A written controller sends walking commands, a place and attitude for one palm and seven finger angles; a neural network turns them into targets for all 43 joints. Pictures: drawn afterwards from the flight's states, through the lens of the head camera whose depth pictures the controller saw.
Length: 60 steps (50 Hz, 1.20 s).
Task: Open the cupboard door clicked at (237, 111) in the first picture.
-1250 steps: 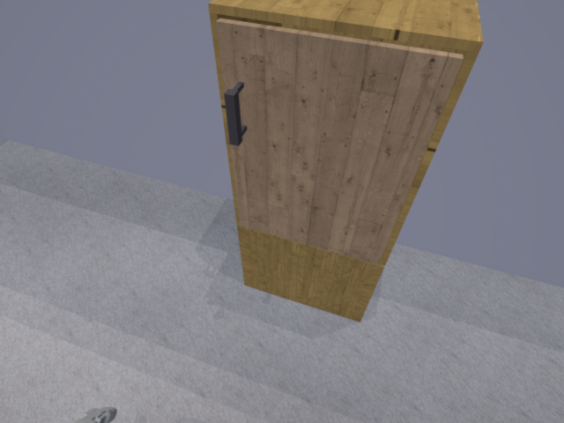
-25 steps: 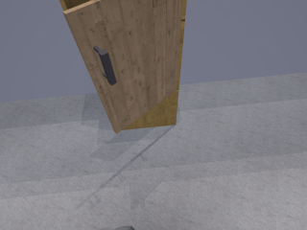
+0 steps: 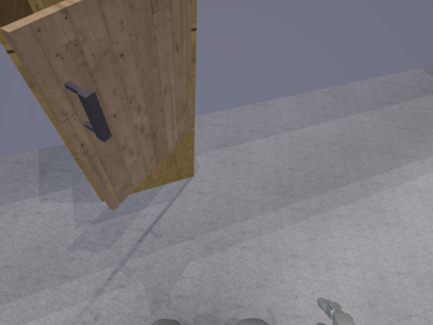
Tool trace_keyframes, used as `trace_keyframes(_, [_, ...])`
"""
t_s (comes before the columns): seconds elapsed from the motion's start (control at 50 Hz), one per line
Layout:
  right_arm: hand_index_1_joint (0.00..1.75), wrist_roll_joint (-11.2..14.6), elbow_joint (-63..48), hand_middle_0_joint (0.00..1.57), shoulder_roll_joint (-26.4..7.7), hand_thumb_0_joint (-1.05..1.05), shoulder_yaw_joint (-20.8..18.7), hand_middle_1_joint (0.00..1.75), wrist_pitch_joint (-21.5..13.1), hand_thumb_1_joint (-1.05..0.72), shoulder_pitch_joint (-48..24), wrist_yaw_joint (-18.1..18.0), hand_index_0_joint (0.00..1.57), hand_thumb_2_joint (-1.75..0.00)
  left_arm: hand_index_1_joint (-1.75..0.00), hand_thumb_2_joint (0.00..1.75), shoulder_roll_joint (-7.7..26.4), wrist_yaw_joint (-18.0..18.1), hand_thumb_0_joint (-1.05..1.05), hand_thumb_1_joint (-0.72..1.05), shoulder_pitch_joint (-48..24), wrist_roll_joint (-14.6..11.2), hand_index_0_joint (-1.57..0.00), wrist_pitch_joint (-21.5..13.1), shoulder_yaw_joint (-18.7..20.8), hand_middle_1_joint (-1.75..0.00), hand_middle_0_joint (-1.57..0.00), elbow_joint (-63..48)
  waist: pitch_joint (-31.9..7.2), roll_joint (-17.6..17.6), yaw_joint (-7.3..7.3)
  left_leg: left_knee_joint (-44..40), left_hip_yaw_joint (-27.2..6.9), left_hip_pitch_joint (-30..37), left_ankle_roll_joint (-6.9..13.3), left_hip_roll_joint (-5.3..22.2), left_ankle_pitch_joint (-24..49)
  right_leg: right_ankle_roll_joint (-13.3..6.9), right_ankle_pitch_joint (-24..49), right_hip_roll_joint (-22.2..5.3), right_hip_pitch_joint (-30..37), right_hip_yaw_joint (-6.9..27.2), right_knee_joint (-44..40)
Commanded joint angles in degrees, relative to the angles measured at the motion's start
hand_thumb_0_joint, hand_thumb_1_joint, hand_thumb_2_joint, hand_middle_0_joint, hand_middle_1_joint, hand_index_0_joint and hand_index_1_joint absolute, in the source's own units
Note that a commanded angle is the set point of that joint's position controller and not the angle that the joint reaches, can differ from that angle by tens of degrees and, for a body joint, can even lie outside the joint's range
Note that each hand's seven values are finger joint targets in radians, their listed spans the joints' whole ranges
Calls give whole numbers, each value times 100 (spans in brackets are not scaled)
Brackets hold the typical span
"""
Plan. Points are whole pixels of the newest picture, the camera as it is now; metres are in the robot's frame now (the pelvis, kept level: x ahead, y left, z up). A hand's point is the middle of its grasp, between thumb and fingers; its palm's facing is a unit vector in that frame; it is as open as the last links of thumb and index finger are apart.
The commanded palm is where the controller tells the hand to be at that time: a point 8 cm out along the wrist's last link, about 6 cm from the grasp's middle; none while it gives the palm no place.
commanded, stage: walk to a spot facing it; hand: left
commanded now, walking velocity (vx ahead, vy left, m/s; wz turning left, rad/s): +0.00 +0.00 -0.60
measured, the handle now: (88, 112) +0.45 +0.31 +0.08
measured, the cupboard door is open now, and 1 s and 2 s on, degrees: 37 37 37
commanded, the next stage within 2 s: none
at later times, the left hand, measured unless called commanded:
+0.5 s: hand (165, 293) +0.18 +0.12 -0.15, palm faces -0.35 -0.90 -0.27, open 7.4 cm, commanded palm none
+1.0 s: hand (172, 270) +0.23 +0.11 -0.16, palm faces -0.56 -0.81 -0.19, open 7.4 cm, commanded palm none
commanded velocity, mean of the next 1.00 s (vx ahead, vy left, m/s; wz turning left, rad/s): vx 0.00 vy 0.00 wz -0.60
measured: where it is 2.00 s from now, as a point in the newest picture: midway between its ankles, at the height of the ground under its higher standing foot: (269, 321)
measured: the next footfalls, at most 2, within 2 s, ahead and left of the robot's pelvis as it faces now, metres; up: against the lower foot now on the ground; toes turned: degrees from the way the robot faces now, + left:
right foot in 0.34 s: +0.02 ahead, -0.14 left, +0.00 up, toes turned -19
left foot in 0.76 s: +0.13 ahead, +0.07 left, +0.00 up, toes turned -28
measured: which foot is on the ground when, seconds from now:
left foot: down 0.00-0.34, up 0.36-0.74, down 0.76-1.00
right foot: up 0.00-0.32, down 0.34-0.76, up 0.78-1.00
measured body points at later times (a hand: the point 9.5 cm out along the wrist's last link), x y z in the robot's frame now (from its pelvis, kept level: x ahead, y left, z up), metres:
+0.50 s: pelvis +0.01 -0.03 +0.00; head +0.06 -0.07 +0.45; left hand +0.20 +0.16 -0.13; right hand -0.05 -0.30 -0.15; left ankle +0.02 +0.12 -0.65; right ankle -0.02 -0.13 -0.73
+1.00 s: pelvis +0.05 -0.01 +0.01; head +0.10 -0.02 +0.46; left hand +0.26 +0.16 -0.14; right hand -0.05 -0.25 -0.12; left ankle +0.10 +0.08 -0.73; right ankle -0.06 -0.12 -0.66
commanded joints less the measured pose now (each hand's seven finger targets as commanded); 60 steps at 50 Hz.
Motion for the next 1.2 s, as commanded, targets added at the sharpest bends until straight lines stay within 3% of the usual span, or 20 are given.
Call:
trace_keyframes(0.0, [30, -85, -355, 20, -1123, 0, -209, 30, -135, -90, 574, -112, 20, -90, -30, 90, 457, -79, 0, 90, -29, 53, -20, -170, 126, -30, -20, -521, -600, 1456, -165, -1211, -1072, 1039, 736, 1895, 3770, 214, -21, -548, -1162, -406, 2078])
trace_keyframes(0.22, [30, -82, -64, 20, -1339, 0, -325, 30, -97, -90, 1361, -4, 20, -90, -30, 90, 230, -231, 0, 90, -730, 12, -20, -147, -106, -30, -20, -774, -783, 1602, -489, -832, 318, 1414, 528, 1778, 3585, 35, 318, -593, -169, -1340, -600])
trace_keyframes(0.28, [30, -20, -112, 20, -1422, 0, -363, 30, -66, -90, 1180, 48, 20, -90, -30, 90, 448, -196, 0, 90, -187, 9, -20, -206, -60, -30, -20, -598, -943, 1251, -156, -58, 613, 773, 129, 1649, 2978, -166, 1587, -518, 1238, -1376, -2121])
trace_keyframes(0.3, [30, 40, -186, 20, -1255, 0, -345, 30, -57, -90, 1069, 80, 20, -90, -30, 90, 801, -136, 0, 90, 307, 34, -20, -251, 21, -30, -20, -454, -1179, 444, 109, 810, 970, -48, -187, 1394, 1954, -407, 2759, -1120, 2321, -644, -2580])
trace_keyframes(0.32, [30, 88, -476, 20, -728, 0, -207, 30, -40, -90, 776, 106, 20, -90, -30, 90, 1497, -21, 0, 90, 718, 82, -20, -310, 186, -30, -20, -333, -1232, -1535, 315, 2331, 1302, -1643, -523, 419, -1571, -1101, 4776, -2711, 3046, 1582, -2883])
trace_keyframes(0.34, [30, 83, -477, 20, -933, 0, -208, 30, 45, -90, 643, 41, 20, -90, -30, 90, 1639, 63, 0, 90, 896, -27, -20, -293, 197, -30, -20, -254, -1268, -1379, 449, 3156, 327, -1775, -466, 401, -2157, -1553, 5109, -2956, 2725, 1680, -2838])
trace_keyframes(0.38, [30, 78, -318, 20, -886, 0, -263, 30, 107, -90, 655, 54, 20, -90, -30, 90, 1114, 156, 0, 90, 192, -19, -20, -237, 142, -30, -20, -428, -812, -1157, 73, 3479, 1, -1932, -457, 597, -1253, -1368, 3528, -2240, 2153, 1251, -3004])
trace_keyframes(0.46, [30, 58, -136, 20, -793, 0, -268, 30, 160, -90, 663, 101, 20, -90, -30, 90, 878, 139, 0, 90, -183, -9, -20, -297, 32, -30, -20, -567, -718, -447, -199, 3014, 63, -1326, -586, 406, -588, -1158, 3852, -1736, 1477, 683, -2891])
trace_keyframes(0.62, [30, 109, -265, 20, -693, 0, -270, 30, 52, -90, 494, 59, 20, -90, -30, 90, 976, 84, 0, 90, -89, 45, -20, -268, 122, -30, -20, -542, -759, -633, -155, 1343, 94, -713, -500, 87, -709, -1254, 3358, -1639, 1262, 1324, -2813])
trace_keyframes(0.68, [30, 129, -129, 20, -702, 0, -270, 30, -19, -90, 958, 2, 20, -90, -30, 90, 859, 77, 0, 90, -323, 5, -20, -236, 113, -30, -20, -546, -830, -514, -448, -74, 74, 379, -440, 3, 96, -908, 3230, -1370, 639, 1365, -2416])
trace_keyframes(0.7, [30, 111, -27, 20, -870, 0, -292, 30, -79, -90, 1261, -32, 20, -90, -30, 90, 708, 70, 0, 90, -421, -33, -20, -213, 78, -30, -20, -621, -946, -94, -594, -849, -102, 1161, -345, 288, 449, -644, 2653, -1049, 94, 1106, -2064])
trace_keyframes(0.74, [30, -29, -117, 20, -1691, 0, -422, 30, -130, -90, 1448, -87, 20, -90, -30, 90, 312, -8, 0, 90, -275, -78, -20, -205, -4, -30, -20, -783, -995, 2230, -557, -1771, -2451, 1684, 729, 2711, 1499, -7, -846, -77, -1182, -493, 306])
trace_keyframes(0.78, [30, -90, -307, 20, -1396, 0, -317, 30, -137, -90, 985, -97, 20, -90, -30, 90, 448, -78, 0, 90, -252, 13, -20, -178, 58, -30, -20, -740, -751, 1220, -343, -1683, -1803, 965, 965, 2535, 1888, 58, -363, -523, -1053, -390, 1514])
trace_keyframes(0.86, [30, -68, -301, 20, -1116, 0, -238, 30, -157, -90, 856, -100, 20, -90, -30, 90, 254, -194, 0, 90, -213, 13, -20, -111, 40, -30, -20, -564, -738, 1297, -218, -1282, -225, 1144, 569, 1692, 3054, 204, 314, -662, -1010, -763, 1589])
trace_keyframes(1.02, [30, -70, -79, 20, -1323, 0, -368, 30, -86, -90, 1289, 0, 20, -90, -30, 90, 150, -235, 0, 90, -586, 13, -20, -147, -68, -30, -20, -665, -709, 1614, -495, -940, 471, 1233, 510, 1860, 2899, 77, 280, -604, -168, -1400, -565])
trace_keyframes(1.08, [30, -63, -88, 20, -1385, 0, -392, 30, -43, -90, 1170, 61, 20, -90, -30, 90, 284, -240, 0, 90, -139, 29, -20, -196, -33, -30, -20, -540, -858, 1286, -240, -489, 693, 663, 193, 1795, 938, -85, 852, -493, 968, -1580, -1903])
trace_keyframes(1.1, [30, -33, -127, 20, -1277, 0, -377, 30, -46, -90, 1028, 92, 20, -90, -30, 90, 518, -217, 0, 90, 309, 56, -20, -231, 38, -30, -20, -386, -978, 727, 45, 234, 908, -65, -28, 1556, 96, -277, 968, -703, 1931, -1196, -2493])
trace_keyframes(1.12, [30, 60, -341, 20, -810, 0, -277, 30, -54, -90, 805, 147, 20, -90, -30, 90, 1210, -141, 0, 90, 832, 112, -20, -310, 186, -30, -20, -239, -1074, -1316, 359, 1780, 1504, -1581, -372, 738, -1516, -847, 508, -2147, 2954, 1047, -3312])
trace_keyframes(1.14, [30, 29, -628, 20, -863, 0, -203, 30, -26, -90, 171, 154, 20, -90, -30, 90, 1579, -39, 0, 90, 1166, -4, -20, -309, 261, -30, -20, -143, -770, -1804, 667, 2904, 758, -2588, -443, 349, -2405, -1457, 682, -2893, 2841, 2463, -3722])
trace_keyframes(1.18, [30, 30, -606, 20, -968, 0, -290, 30, -53, -90, -42, 212, 20, -90, -30, 90, 1107, 71, 0, 90, 756, -9, -20, -374, 210, -30, -20, -225, -271, -891, 364, 3402, 47, -2862, -392, 671, -1212, -1568, -344, -2527, 2310, 2105, -3857])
